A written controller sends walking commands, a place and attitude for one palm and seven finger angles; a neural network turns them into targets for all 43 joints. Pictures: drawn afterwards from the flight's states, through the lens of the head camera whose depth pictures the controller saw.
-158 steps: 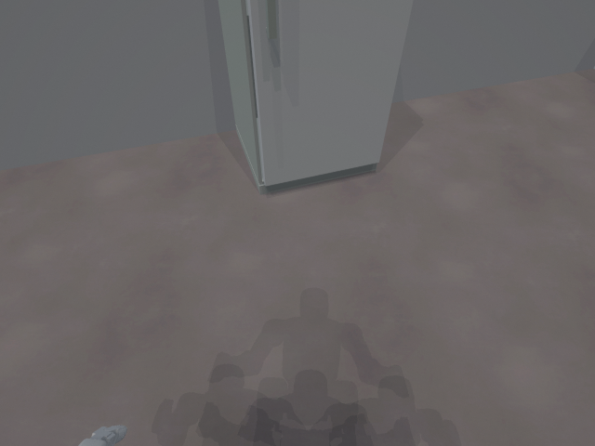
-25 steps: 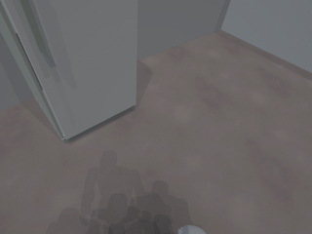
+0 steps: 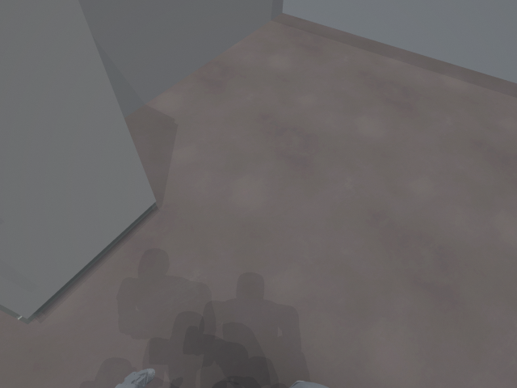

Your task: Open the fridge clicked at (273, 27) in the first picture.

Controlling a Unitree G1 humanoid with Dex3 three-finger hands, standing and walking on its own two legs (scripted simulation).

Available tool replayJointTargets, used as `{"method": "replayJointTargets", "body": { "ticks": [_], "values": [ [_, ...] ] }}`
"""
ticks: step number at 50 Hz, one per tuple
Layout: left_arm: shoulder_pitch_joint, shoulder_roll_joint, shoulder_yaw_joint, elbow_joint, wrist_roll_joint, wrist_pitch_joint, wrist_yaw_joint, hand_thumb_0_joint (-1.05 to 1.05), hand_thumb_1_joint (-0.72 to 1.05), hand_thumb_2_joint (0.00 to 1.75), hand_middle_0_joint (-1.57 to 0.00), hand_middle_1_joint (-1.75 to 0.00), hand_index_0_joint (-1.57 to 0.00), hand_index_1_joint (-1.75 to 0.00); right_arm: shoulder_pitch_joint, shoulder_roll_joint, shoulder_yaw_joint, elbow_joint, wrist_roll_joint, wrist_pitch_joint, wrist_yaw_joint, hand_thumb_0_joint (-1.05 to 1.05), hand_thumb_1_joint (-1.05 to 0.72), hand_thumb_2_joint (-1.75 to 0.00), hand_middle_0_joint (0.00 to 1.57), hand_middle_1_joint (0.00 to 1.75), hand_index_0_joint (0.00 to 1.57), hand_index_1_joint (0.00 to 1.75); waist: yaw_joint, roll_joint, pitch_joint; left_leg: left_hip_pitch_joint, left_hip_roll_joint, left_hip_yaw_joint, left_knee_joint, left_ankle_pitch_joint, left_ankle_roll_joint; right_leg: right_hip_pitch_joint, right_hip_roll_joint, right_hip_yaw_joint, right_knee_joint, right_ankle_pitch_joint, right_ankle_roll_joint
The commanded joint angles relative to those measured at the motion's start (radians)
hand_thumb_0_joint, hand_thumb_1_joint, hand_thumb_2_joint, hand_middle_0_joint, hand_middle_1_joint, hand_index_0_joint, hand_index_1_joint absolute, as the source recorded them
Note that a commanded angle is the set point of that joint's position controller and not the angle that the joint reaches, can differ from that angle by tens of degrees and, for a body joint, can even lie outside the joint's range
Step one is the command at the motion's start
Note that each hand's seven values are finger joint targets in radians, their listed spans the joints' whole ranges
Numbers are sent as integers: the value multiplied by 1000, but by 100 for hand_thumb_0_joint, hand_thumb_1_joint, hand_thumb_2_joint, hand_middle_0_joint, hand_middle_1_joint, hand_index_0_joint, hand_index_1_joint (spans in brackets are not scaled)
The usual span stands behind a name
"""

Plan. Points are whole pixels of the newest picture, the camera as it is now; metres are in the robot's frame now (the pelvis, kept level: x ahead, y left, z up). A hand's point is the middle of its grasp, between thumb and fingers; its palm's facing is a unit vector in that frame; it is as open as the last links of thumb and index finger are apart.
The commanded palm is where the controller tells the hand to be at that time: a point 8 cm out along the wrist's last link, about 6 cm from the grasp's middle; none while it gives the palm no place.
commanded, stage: walk to a spot facing it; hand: left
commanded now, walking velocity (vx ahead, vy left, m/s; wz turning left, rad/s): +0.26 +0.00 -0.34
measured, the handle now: out of the picture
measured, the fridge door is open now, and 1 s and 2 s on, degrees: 0 0 0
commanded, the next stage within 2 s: turn to face it in 0.02 s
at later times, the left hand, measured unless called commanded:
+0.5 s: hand (127, 366) +0.18 +0.24 -0.17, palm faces +0.11 -0.98 -0.17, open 7.4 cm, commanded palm none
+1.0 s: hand (130, 365) +0.17 +0.22 -0.12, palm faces +0.36 -0.89 -0.30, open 7.4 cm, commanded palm none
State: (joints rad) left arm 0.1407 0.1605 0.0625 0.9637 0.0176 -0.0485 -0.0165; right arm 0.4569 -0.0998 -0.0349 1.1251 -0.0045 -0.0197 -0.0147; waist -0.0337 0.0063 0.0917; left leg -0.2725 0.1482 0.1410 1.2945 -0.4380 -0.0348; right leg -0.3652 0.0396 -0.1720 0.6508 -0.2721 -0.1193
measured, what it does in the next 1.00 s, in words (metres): walks ahead, turning left: left foot, then right foot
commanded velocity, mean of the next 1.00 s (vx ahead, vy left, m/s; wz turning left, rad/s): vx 0.02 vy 0.00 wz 0.51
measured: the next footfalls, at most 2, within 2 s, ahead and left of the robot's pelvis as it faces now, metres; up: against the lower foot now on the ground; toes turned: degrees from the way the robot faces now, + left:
left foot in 0.36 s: +0.27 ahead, +0.15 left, +0.00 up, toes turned +7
right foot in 0.84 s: +0.23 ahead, -0.10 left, +0.00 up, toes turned +13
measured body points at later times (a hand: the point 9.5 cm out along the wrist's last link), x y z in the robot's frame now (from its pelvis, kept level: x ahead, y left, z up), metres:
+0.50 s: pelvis +0.16 +0.06 +0.01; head +0.17 +0.09 +0.46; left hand +0.17 +0.29 -0.15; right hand +0.26 -0.16 -0.12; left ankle +0.23 +0.15 -0.72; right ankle +0.11 -0.08 -0.65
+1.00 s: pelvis +0.16 +0.00 +0.02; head +0.19 -0.02 +0.47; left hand +0.15 +0.27 -0.10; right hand +0.29 -0.23 -0.13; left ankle +0.14 +0.13 -0.63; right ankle +0.19 -0.11 -0.72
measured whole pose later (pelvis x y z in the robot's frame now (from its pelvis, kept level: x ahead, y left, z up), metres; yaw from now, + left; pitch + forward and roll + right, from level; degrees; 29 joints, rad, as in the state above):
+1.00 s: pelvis +0.16 +0.00 +0.02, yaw +21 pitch -1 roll +1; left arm 0.22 0.18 0.05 0.91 0.03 0.02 0.03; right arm 0.25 -0.26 -0.10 0.94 -0.02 0.08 0.02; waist -0.04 0.05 0.04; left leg -0.56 -0.01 0.01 1.11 -0.36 -0.06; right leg -0.19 -0.07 -0.12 0.49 -0.29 0.00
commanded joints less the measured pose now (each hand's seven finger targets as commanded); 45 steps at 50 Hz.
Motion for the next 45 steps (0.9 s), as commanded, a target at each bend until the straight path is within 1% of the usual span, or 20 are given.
{"method": "replayJointTargets", "body": {
  "ticks": [1,3,9,13,16,17,18,19,20,22,26,31,35,39,40,41,42,43,44,45],
  "values": [
    [144,144,24,7,-3,-15,33,0,90,90,-20,-30,-20,-30,-87,-102,-30,-140,-19,-20,-5,0,-90,-90,20,30,20,30,26,-11,-17,-269,55,-116,25,102,-7,83,-337,368,-396,351,-98],
    [123,144,25,6,8,-24,34,0,90,90,-20,-30,-20,-30,-44,-88,-31,-132,-21,-7,0,0,-90,-90,20,30,20,30,-13,-21,-37,-228,42,-100,-83,114,-21,31,-289,296,-392,360,-85],
    [170,128,11,30,1,-28,30,0,90,90,-20,-30,-20,-30,-180,-92,-13,-168,-17,-5,18,0,-90,-90,20,30,20,30,11,-136,-78,-233,-1,-49,-409,251,-32,147,-206,203,-337,555,-47],
    [204,142,6,54,4,-19,42,0,90,90,-20,-30,-20,-30,-274,-100,-3,-179,-9,-18,21,0,-90,-90,20,30,20,30,52,-147,-88,-178,-54,-38,-591,267,-6,279,-243,169,-277,650,-6],
    [200,148,2,57,-3,-2,54,0,90,90,-20,-30,-20,-30,-198,-152,-11,-149,-17,-22,16,0,-90,-90,20,30,20,30,10,-95,-120,18,-89,-41,-788,439,15,291,-235,113,-93,651,58],
    [211,142,2,50,-7,4,54,0,90,90,-20,-30,-20,-30,-114,-215,-26,-135,-23,-25,16,0,-90,-90,20,30,20,30,-15,37,-184,184,-23,-119,-807,746,47,205,-190,70,78,478,104],
    [265,104,-3,39,-24,6,55,0,90,90,-20,-30,-20,-30,-56,-298,-41,-136,-29,-23,10,0,-90,-90,20,30,20,30,-20,250,-264,389,198,-369,-777,1180,173,-18,-90,28,302,16,158],
    [249,104,-11,20,-20,10,59,0,90,90,-20,-30,-20,-30,-38,-316,-38,-128,-15,-9,5,0,-90,-90,20,30,20,30,-17,269,-261,325,291,-447,-846,1295,278,-31,-59,100,494,-414,166],
    [205,122,-6,12,-16,21,62,0,90,90,-20,-30,-20,-30,-87,-293,-31,-129,-14,-3,-1,0,-90,-90,20,30,20,30,0,195,-205,255,264,-446,-889,1107,289,-77,-86,159,529,-377,165],
    [128,127,8,0,-5,37,52,0,90,90,-20,-30,-20,-30,-190,-260,-30,-166,-14,4,-5,0,-90,-90,20,30,20,30,17,159,-99,85,197,-425,-949,740,243,-121,-129,169,531,-288,173],
    [155,100,24,-8,-1,70,40,0,90,90,-20,-30,-20,-30,-265,-249,-46,-211,-17,17,1,0,-90,-90,20,30,20,30,43,134,-104,-60,94,-358,-1043,277,188,-56,-118,151,442,-143,178],
    [98,103,32,-56,0,80,40,0,90,90,-20,-30,-20,-30,-243,-282,-67,-229,-20,30,6,0,-90,-90,20,30,20,30,22,130,-123,-40,77,-447,-1063,99,199,-84,-101,153,324,-132,184],
    [64,103,31,-94,-4,76,42,0,90,90,-20,-30,-20,-30,-218,-302,-83,-235,-24,41,8,0,-90,-90,20,30,20,30,6,151,-141,-8,63,-517,-1032,145,206,-44,-71,157,179,-167,179],
    [160,123,35,-88,-13,69,45,0,90,90,-20,-30,-20,-30,-254,-303,-94,-256,-21,54,14,0,-90,-90,20,30,20,30,47,179,-170,-69,0,-523,-987,205,157,157,-33,136,-100,-90,161],
    [203,147,41,-79,-12,66,49,0,90,90,-20,-30,-20,-30,-270,-287,-94,-266,-16,59,16,0,-90,-90,20,30,20,30,70,141,-169,-161,-40,-497,-940,147,113,281,-59,148,-250,-26,146],
    [229,221,55,-84,2,59,56,0,90,90,-20,-30,-20,-30,-269,-230,-89,-281,-7,65,21,0,-90,-90,20,30,20,30,85,-59,-166,-326,-142,-378,-733,35,45,385,-247,330,-411,-144,85],
    [169,313,63,-114,15,59,60,0,90,90,-20,-30,-20,-30,-272,-184,-82,-312,-9,61,20,0,-90,-90,20,30,20,30,83,-319,-110,-456,-247,-176,-441,-84,-21,317,-516,598,-500,-205,-21],
    [82,290,48,-143,4,63,66,0,90,90,-20,-30,-20,-30,-286,-245,-91,-306,-22,61,22,0,-90,-90,20,30,20,30,54,-188,-77,-374,-174,-222,-262,-78,2,134,-536,515,-485,-131,-39],
    [4,239,39,-163,4,52,64,0,90,90,-20,-30,-20,-30,-250,-234,-92,-289,-24,70,31,0,-90,-90,20,30,20,30,2,-157,-49,-348,-155,-226,-175,5,3,74,-452,398,-464,-63,-11],
    [-30,217,33,-163,1,47,60,0,90,90,-20,-30,-20,-30,-229,-221,-91,-264,-24,79,35,0,-90,-90,20,30,20,30,-15,-177,-32,-332,-141,-197,-116,41,-9,61,-395,326,-431,12,14]
  ]
}}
